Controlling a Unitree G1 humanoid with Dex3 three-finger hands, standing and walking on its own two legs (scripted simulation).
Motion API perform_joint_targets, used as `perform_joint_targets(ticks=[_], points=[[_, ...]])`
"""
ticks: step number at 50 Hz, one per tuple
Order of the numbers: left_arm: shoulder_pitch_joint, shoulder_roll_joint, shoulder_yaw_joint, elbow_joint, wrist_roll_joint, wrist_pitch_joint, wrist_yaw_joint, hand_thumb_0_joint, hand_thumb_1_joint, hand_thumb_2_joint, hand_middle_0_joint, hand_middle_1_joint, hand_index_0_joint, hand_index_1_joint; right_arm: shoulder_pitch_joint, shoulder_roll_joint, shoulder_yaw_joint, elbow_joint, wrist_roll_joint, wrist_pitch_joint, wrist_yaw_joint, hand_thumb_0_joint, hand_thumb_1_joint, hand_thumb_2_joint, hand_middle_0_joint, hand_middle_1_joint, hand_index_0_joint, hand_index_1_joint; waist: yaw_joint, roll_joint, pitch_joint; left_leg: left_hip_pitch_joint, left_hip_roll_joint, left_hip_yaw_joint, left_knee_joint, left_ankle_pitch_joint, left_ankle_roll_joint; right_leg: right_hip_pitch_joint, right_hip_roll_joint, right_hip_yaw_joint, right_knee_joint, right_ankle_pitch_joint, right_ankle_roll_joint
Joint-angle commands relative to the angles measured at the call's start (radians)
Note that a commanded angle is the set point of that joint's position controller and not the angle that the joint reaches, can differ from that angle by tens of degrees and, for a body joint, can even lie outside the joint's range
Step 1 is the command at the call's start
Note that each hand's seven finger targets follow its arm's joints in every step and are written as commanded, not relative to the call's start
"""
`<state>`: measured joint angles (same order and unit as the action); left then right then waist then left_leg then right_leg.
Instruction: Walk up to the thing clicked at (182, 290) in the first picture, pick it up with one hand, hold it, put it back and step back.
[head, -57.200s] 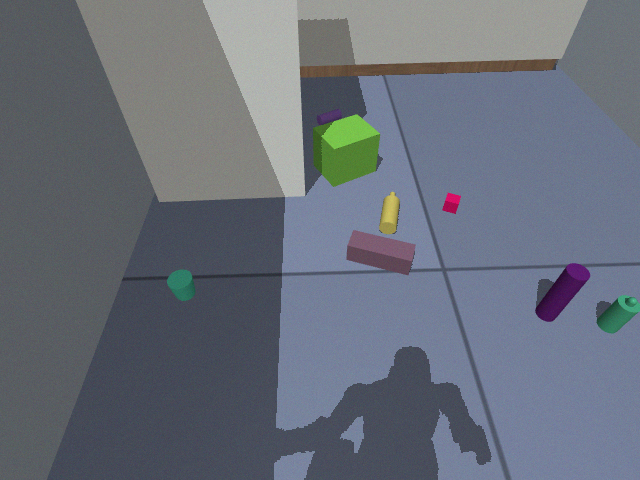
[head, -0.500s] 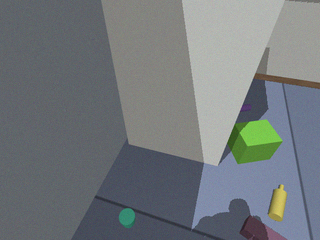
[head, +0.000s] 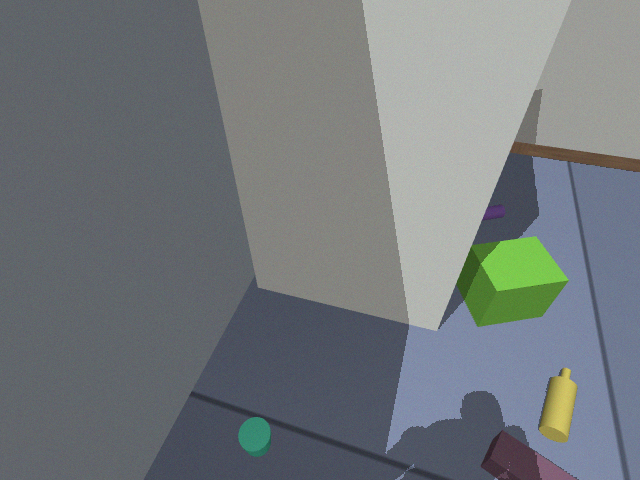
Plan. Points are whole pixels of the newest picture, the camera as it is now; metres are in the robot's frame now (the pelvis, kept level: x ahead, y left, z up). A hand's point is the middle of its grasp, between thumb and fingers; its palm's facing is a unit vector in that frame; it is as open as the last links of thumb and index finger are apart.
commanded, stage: stand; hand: left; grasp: from above
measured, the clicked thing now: (256, 438) +0.40 +0.21 -0.74
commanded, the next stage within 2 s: step back in 0.88 s
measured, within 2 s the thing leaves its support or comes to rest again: neither
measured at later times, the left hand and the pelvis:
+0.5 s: hand out of the picture +0.07 +0.24 -0.16, palm faces +0.01 -0.94 -0.34, open 7.4 cm; pelvis +0.00 +0.00 +0.00, yaw +0 degrees
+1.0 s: hand out of the picture +0.07 +0.26 -0.16, palm faces +0.02 -0.93 -0.36, open 7.4 cm; pelvis -0.02 +0.00 -0.01, yaw +0 degrees
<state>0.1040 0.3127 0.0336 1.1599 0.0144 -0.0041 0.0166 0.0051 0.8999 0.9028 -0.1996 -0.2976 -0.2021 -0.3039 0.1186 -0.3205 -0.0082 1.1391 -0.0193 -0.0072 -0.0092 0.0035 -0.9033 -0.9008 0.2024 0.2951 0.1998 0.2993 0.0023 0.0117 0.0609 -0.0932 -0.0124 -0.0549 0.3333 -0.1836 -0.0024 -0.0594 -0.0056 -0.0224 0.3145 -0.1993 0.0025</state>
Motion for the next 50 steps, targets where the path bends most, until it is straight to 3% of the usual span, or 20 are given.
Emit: perform_joint_targets(ticks=[1, 7, 12, 21, 28, 38, 43, 44, 46, 48, 49, 50], points=[[-0.034, 0.202, 0.036, -0.060, 0.000, -0.019, 0.008, 0.000, 0.900, 0.900, -0.200, -0.300, -0.200, -0.301, -0.028, -0.201, -0.033, -0.051, 0.003, -0.024, -0.018, 0.000, -0.900, -0.900, 0.200, 0.300, 0.200, 0.300, 0.004, 0.000, -0.061, -0.016, 0.125, -0.085, -0.046, 0.191, 0.031, 0.018, -0.122, 0.089, -0.043, 0.143, -0.019], [-0.035, 0.208, 0.036, -0.066, 0.001, -0.023, 0.008, 0.000, 0.900, 0.900, -0.200, -0.300, -0.200, -0.301, -0.035, -0.207, -0.034, -0.058, 0.004, -0.027, -0.016, 0.000, -0.900, -0.900, 0.200, 0.300, 0.200, 0.300, 0.004, -0.013, -0.088, 0.016, 0.127, -0.082, -0.035, 0.257, 0.030, 0.018, -0.122, 0.084, -0.037, 0.208, -0.013], [-0.034, 0.206, 0.033, -0.069, -0.002, -0.024, 0.006, 0.000, 0.900, 0.900, -0.200, -0.300, -0.200, -0.301, -0.039, -0.214, -0.034, -0.058, 0.004, -0.025, -0.016, 0.000, -0.900, -0.900, 0.200, 0.300, 0.200, 0.300, 0.004, -0.004, -0.083, 0.003, 0.128, -0.080, -0.033, 0.251, 0.031, 0.027, -0.124, 0.084, -0.038, 0.214, -0.015], [-0.028, 0.217, 0.032, -0.067, 0.001, -0.023, 0.002, 0.000, 0.900, 0.900, -0.200, -0.300, -0.200, -0.300, -0.041, -0.210, -0.030, -0.059, 0.006, -0.023, -0.012, 0.000, -0.900, -0.900, 0.200, 0.300, 0.200, 0.300, 0.004, -0.007, -0.038, -0.020, 0.122, -0.090, -0.062, 0.143, 0.024, -0.012, -0.114, 0.083, -0.060, 0.089, -0.016], [-0.030, 0.221, 0.030, -0.078, -0.002, -0.026, 0.002, 0.000, 0.900, 0.900, -0.200, -0.300, -0.200, -0.300, -0.041, -0.223, -0.031, -0.063, 0.006, -0.027, -0.012, 0.000, -0.900, -0.900, 0.200, 0.300, 0.200, 0.300, 0.004, 0.005, -0.076, -0.001, 0.128, -0.084, -0.048, 0.204, 0.028, 0.013, -0.123, 0.090, -0.045, 0.168, -0.022], [-0.023, 0.222, 0.024, -0.078, -0.003, -0.025, 0.000, 0.000, 0.900, 0.900, -0.200, -0.300, -0.200, -0.300, -0.031, -0.221, -0.027, -0.061, 0.006, -0.024, -0.010, 0.000, -0.900, -0.900, 0.200, 0.300, 0.200, 0.300, 0.001, -0.007, -0.048, -0.026, 0.124, -0.084, -0.059, 0.157, 0.025, -0.003, -0.118, 0.089, -0.052, 0.122, -0.021], [-0.018, 0.229, 0.023, -0.084, -0.003, -0.029, 0.000, 0.000, 0.900, 0.900, -0.200, -0.300, -0.200, -0.300, -0.029, -0.225, -0.028, -0.065, 0.007, -0.023, -0.009, 0.000, -0.900, -0.900, 0.200, 0.300, 0.200, 0.300, 0.001, -0.012, -0.067, -0.009, 0.124, -0.081, -0.048, 0.180, 0.028, 0.002, -0.121, 0.092, -0.053, 0.152, -0.021], [-0.013, 0.299, 0.075, -0.102, -0.016, -0.022, 0.006, 0.000, 0.900, 0.900, -0.200, -0.300, -0.200, -0.300, -0.057, -0.255, -0.040, -0.082, 0.011, -0.005, -0.004, 0.000, -0.900, -0.900, 0.200, 0.300, 0.200, 0.300, 0.004, -0.039, 0.049, -0.111, 0.095, -0.075, 0.070, 0.290, 0.054, -0.065, -0.115, 0.110, 0.020, 0.315, -0.029], [0.003, 0.301, 0.083, -0.125, -0.020, -0.015, 0.012, 0.000, 0.900, 0.900, -0.200, -0.300, -0.200, -0.300, -0.027, -0.230, -0.042, -0.102, 0.021, 0.005, -0.003, 0.000, -0.900, -0.900, 0.200, 0.300, 0.200, 0.300, -0.002, -0.055, 0.005, -0.117, 0.053, -0.028, 0.173, 0.261, 0.046, -0.056, -0.155, 0.131, 0.034, 0.392, -0.080], [0.001, 0.316, 0.093, -0.160, -0.016, -0.013, 0.015, 0.000, 0.900, 0.900, -0.200, -0.300, -0.200, -0.300, -0.006, -0.223, -0.048, -0.126, 0.023, 0.014, -0.002, 0.000, -0.900, -0.900, 0.200, 0.300, 0.200, 0.300, -0.009, -0.100, -0.064, -0.125, 0.008, 0.007, 0.296, 0.181, 0.039, -0.045, -0.230, 0.195, 0.032, 0.466, -0.156], [-0.026, 0.318, 0.097, -0.185, -0.013, -0.011, 0.016, 0.000, 0.900, 0.900, -0.200, -0.300, -0.200, -0.300, 0.015, -0.215, -0.052, -0.131, 0.023, 0.022, 0.000, 0.000, -0.900, -0.900, 0.200, 0.300, 0.200, 0.300, -0.014, -0.141, -0.081, -0.146, -0.022, 0.023, 0.379, 0.012, 0.034, -0.058, -0.278, 0.232, 0.025, 0.462, -0.197], [-0.049, 0.321, 0.099, -0.212, -0.004, -0.010, 0.018, 0.000, 0.900, 0.900, -0.200, -0.300, -0.200, -0.300, 0.021, -0.224, -0.062, -0.148, 0.020, 0.030, 0.001, 0.000, -0.900, -0.900, 0.200, 0.300, 0.200, 0.300, -0.014, -0.183, -0.093, -0.188, -0.043, 0.009, 0.488, -0.227, 0.040, -0.062, -0.335, 0.277, 0.027, 0.475, -0.244]])
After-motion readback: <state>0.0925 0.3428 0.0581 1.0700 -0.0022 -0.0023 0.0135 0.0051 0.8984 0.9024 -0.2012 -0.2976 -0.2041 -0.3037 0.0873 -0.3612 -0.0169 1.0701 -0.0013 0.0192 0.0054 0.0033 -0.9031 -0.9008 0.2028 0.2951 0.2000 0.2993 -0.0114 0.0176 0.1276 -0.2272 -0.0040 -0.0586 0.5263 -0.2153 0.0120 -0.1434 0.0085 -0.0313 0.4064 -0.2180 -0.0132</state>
